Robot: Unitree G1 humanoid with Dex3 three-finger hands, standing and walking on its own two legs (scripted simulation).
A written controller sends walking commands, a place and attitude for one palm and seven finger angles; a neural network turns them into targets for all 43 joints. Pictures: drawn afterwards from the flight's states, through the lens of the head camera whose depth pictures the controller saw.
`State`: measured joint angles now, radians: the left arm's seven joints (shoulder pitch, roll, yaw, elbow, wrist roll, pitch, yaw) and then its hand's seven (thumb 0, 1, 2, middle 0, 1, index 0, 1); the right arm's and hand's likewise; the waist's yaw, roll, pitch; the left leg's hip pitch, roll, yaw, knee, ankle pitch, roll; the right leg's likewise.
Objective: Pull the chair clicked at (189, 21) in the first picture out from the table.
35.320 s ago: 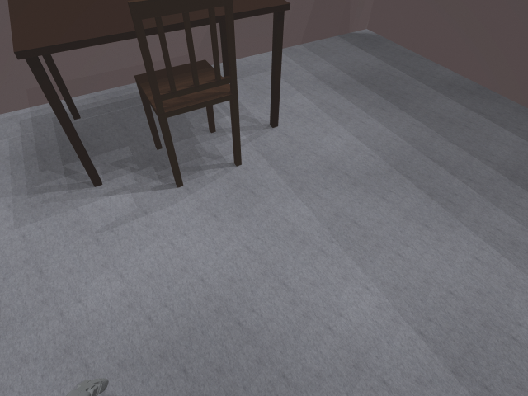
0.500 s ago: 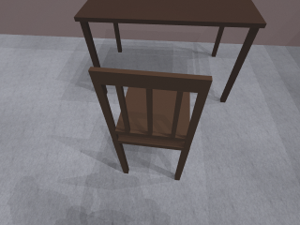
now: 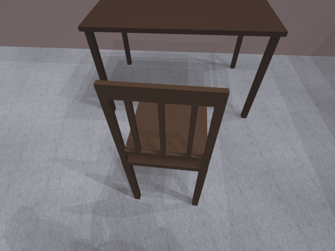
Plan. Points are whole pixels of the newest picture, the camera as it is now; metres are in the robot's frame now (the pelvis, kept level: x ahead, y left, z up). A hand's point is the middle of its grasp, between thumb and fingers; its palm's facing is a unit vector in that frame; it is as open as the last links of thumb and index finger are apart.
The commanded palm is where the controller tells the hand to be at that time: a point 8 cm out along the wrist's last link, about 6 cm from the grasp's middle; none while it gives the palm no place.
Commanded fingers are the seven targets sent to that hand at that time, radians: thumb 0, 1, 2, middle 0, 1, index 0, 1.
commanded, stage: let the arm hang, fingers relaxed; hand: left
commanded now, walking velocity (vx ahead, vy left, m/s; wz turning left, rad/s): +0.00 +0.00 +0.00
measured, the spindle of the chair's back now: (162, 130) +0.52 +0.05 -0.09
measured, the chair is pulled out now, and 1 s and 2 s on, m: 0.52 0.52 0.52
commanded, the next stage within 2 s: look to check the result in 0.02 s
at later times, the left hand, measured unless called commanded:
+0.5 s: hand out of the picture +0.00 +0.17 -0.17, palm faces +0.02 -0.98 -0.20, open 7.3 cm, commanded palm none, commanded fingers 0.00 0.90 0.90 -0.20 -0.30 -0.20 -0.30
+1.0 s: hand out of the picture +0.01 +0.18 -0.17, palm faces +0.03 -0.98 -0.20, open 7.3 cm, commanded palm none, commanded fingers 0.00 0.90 0.90 -0.20 -0.30 -0.20 -0.30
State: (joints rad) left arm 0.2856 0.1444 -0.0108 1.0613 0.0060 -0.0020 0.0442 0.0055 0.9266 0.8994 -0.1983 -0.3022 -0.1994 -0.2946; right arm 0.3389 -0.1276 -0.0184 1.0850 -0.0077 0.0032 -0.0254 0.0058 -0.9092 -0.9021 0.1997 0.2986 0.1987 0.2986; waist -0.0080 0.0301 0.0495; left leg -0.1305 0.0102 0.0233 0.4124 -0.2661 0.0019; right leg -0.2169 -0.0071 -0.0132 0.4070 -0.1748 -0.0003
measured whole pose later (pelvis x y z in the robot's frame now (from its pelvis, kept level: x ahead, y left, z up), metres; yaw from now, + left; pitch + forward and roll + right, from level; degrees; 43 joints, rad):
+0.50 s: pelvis +0.00 +0.01 +0.00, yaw +0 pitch -1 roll +0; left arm 0.29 0.13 -0.01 1.08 0.01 0.00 0.04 0.01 0.92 0.90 -0.20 -0.30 -0.20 -0.29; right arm 0.34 -0.11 -0.02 1.09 -0.01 0.00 -0.03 0.01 -0.91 -0.90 0.20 0.30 0.20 0.30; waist -0.01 0.01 0.07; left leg -0.13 0.00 0.03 0.42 -0.27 0.01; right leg -0.22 -0.01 -0.01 0.41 -0.18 0.01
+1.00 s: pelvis +0.01 +0.01 +0.00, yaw +0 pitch -1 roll +0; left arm 0.29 0.14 0.00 1.07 0.01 0.00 0.05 0.01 0.93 0.90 -0.20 -0.30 -0.20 -0.29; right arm 0.33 -0.11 -0.02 1.08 -0.01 -0.01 -0.03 0.01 -0.91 -0.90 0.20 0.30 0.20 0.30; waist 0.00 0.02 0.06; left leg -0.12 0.00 0.03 0.41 -0.28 0.02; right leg -0.21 -0.02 -0.01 0.42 -0.19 0.01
